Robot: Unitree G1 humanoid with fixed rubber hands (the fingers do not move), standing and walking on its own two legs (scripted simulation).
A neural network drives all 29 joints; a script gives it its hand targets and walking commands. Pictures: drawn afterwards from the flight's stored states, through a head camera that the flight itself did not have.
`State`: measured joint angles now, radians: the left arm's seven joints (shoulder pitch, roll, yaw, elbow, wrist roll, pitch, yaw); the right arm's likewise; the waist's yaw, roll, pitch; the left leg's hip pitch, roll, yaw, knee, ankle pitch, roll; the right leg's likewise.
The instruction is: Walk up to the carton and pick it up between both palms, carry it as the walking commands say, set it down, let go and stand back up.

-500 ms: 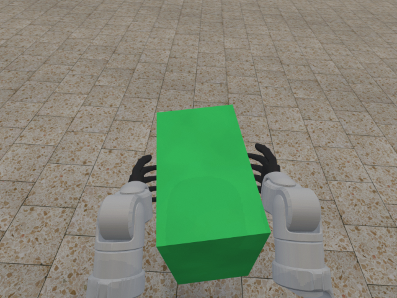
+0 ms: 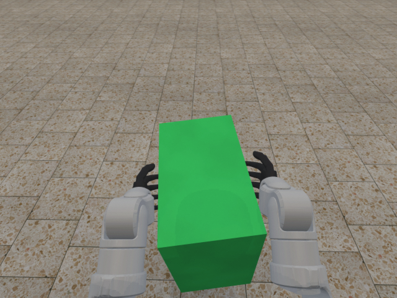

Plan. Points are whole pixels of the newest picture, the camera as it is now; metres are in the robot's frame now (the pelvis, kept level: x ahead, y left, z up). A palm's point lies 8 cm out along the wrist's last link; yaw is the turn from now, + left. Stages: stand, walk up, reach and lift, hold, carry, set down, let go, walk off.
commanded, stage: carry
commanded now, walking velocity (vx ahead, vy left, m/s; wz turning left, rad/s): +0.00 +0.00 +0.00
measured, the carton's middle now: (205, 205) +0.31 -0.01 +0.02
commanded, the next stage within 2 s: none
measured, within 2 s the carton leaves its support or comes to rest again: neither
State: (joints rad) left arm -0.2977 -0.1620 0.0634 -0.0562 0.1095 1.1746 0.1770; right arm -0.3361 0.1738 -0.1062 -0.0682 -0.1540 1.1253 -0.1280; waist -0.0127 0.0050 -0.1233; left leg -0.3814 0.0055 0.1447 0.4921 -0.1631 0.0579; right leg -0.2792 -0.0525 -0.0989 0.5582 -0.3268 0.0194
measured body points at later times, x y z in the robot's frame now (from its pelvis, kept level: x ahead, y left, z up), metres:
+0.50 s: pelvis +0.00 +0.00 +0.00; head -0.02 +0.00 +0.45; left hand +0.31 +0.12 +0.07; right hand +0.32 -0.13 +0.09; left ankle +0.06 +0.09 -0.73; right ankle -0.02 -0.11 -0.73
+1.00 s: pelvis +0.00 +0.00 +0.00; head -0.02 +0.00 +0.45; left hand +0.31 +0.12 +0.07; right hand +0.32 -0.13 +0.09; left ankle +0.06 +0.09 -0.73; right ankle -0.02 -0.11 -0.73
